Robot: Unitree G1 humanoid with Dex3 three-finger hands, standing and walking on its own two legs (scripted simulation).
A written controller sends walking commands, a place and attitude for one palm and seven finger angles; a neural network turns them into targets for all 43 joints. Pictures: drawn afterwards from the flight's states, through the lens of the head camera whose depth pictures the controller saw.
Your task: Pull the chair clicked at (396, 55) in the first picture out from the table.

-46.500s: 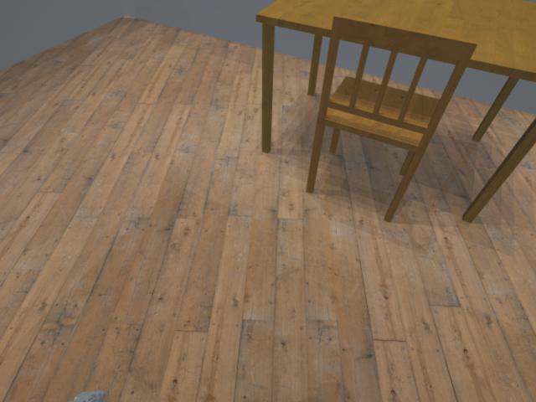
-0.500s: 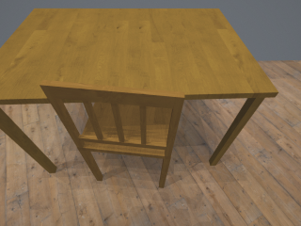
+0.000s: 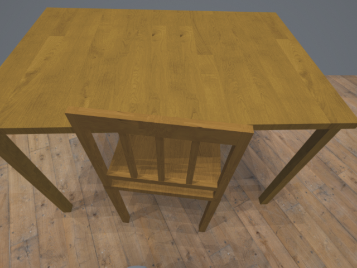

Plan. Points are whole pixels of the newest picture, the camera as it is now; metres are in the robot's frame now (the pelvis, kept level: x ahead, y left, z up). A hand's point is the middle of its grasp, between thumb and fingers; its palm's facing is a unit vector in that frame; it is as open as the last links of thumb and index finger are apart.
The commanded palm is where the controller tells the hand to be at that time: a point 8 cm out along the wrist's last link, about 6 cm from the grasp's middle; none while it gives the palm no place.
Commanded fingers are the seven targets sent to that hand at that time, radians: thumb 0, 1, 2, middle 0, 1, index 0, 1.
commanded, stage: come to a stop and stand still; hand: left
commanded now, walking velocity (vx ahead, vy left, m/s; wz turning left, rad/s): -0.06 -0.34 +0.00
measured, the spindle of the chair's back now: (160, 159) +0.41 +0.09 -0.08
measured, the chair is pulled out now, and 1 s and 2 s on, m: -0.08 -0.08 -0.08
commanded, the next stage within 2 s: look again from close up in 0.86 s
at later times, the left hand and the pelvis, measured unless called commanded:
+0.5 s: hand out of the picture +0.01 +0.17 -0.16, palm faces +0.00 -0.98 -0.20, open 7.3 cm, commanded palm none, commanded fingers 0.00 0.90 0.90 -0.20 -0.30 -0.20 -0.30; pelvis +0.00 +0.00 +0.01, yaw +0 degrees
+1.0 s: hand out of the picture -0.01 +0.14 -0.16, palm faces +0.03 -0.98 -0.17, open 7.4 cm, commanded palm none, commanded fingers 0.00 0.90 0.90 -0.20 -0.30 -0.20 -0.30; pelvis +0.02 -0.01 +0.02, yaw +0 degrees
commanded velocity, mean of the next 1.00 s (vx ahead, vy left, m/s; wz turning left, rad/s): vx -0.01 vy -0.06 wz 0.00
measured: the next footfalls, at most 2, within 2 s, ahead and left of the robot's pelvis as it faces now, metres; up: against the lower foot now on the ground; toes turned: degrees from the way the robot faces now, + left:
right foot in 0.36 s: +0.01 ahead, -0.09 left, +0.00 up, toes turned -2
